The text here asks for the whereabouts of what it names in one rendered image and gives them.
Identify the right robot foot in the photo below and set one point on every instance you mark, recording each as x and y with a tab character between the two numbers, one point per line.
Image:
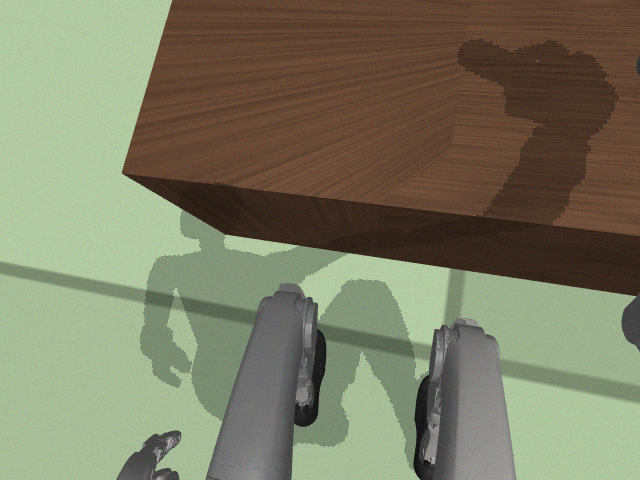
423	469

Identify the left robot foot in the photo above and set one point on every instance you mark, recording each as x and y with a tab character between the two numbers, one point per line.
306	415

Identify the left robot hand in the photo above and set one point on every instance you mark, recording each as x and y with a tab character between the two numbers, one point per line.
141	465

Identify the right robot arm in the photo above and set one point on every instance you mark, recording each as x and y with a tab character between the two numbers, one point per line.
631	322

